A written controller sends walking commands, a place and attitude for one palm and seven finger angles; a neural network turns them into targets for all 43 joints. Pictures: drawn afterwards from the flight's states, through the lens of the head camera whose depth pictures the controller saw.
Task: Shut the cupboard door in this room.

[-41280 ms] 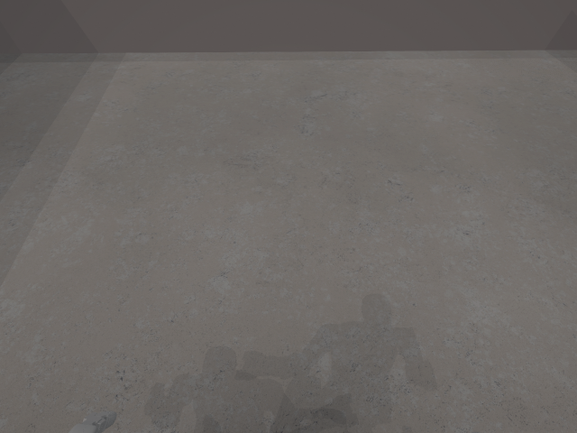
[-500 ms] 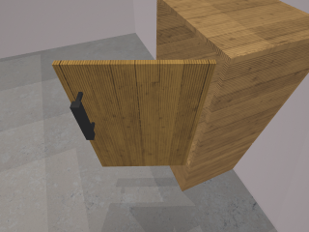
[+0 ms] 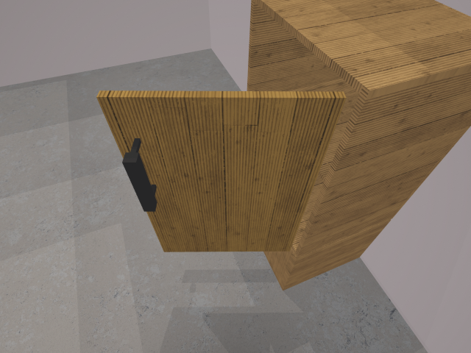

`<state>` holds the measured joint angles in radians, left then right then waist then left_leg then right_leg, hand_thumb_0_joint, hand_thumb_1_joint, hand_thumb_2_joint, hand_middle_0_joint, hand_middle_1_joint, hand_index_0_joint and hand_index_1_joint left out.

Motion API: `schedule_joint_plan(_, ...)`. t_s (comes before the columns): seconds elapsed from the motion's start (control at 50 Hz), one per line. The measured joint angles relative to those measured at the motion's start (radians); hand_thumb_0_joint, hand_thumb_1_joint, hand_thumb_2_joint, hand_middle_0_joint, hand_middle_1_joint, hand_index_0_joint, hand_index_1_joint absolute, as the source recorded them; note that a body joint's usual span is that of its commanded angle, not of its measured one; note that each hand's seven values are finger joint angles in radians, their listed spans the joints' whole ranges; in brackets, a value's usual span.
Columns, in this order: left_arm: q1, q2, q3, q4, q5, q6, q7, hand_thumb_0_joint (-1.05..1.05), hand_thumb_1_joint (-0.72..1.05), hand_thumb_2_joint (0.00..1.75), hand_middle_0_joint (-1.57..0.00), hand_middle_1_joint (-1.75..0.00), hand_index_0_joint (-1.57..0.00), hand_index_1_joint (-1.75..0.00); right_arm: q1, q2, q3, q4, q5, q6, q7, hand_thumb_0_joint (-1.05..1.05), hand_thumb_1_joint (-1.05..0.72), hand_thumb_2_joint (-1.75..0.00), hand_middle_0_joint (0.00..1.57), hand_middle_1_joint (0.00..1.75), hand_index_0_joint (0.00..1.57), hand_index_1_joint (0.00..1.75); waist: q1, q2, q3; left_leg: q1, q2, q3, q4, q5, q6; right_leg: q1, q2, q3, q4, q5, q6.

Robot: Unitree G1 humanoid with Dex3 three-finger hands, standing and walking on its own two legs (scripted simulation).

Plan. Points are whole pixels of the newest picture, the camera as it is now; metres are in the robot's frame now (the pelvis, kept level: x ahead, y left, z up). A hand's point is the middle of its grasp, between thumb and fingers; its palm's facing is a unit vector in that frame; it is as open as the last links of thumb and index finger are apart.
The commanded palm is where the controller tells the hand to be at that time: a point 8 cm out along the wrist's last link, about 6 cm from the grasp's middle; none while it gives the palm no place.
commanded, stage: come to a stop and stand still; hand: left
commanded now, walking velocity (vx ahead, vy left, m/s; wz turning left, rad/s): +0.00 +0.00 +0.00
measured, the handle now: (143, 176) +0.42 +0.22 +0.03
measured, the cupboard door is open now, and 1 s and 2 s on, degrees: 69 69 69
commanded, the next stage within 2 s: look again from close up in 0.22 s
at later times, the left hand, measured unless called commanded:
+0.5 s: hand out of the picture +0.02 +0.16 -0.18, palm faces +0.02 -0.98 -0.20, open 7.3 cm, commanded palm none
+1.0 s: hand out of the picture +0.03 +0.16 -0.17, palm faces +0.10 -0.97 -0.20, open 7.3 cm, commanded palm +0.10 +0.21 -0.07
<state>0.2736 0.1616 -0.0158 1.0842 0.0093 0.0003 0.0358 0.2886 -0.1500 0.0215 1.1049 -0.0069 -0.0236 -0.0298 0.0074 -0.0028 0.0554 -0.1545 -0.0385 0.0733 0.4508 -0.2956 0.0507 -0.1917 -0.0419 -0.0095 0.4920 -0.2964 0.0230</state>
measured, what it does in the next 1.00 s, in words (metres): stands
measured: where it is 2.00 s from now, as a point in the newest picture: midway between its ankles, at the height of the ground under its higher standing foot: outside the picture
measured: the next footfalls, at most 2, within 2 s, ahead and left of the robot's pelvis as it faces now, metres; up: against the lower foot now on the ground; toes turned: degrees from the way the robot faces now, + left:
none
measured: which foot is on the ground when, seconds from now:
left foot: down 0.00-1.00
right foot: down 0.00-1.00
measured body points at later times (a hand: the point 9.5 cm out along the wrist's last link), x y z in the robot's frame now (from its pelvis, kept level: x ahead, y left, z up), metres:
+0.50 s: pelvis +0.01 -0.01 +0.00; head +0.04 -0.01 +0.45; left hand +0.02 +0.22 -0.16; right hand +0.02 -0.24 -0.16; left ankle -0.03 +0.08 -0.74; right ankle -0.02 -0.13 -0.74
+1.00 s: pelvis +0.01 -0.02 +0.00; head +0.04 -0.01 +0.45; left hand +0.02 +0.21 -0.15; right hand +0.03 -0.25 -0.15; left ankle -0.03 +0.08 -0.74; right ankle -0.02 -0.13 -0.74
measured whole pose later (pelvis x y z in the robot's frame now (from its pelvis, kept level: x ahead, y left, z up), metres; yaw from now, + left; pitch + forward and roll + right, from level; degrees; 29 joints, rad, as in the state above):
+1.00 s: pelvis +0.01 -0.02 +0.00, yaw +1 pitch +0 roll +0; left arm 0.31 0.16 0.04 0.94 -0.01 0.05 0.04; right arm 0.25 -0.16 0.01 1.10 0.00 -0.04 -0.05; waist 0.01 -0.01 0.06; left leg -0.15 -0.01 0.05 0.45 -0.30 0.02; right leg -0.17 -0.01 -0.04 0.47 -0.29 0.00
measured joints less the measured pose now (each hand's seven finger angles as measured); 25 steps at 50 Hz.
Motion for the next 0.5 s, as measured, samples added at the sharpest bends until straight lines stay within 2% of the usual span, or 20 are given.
schedule_joint_plan(0.5,-0.026,0.004,0.004,0.019,0.002,-0.008,0.003,0.00,0.92,0.90,-0.20,-0.30,-0.20,-0.30,-0.051,-0.006,-0.008,0.028,0.000,0.000,-0.010,0.01,-0.92,-0.90,0.20,0.30,0.20,0.30,0.003,-0.014,0.000,0.034,0.012,-0.011,-0.031,0.002,-0.016,0.035,0.013,-0.011,-0.030,-0.002,-0.013)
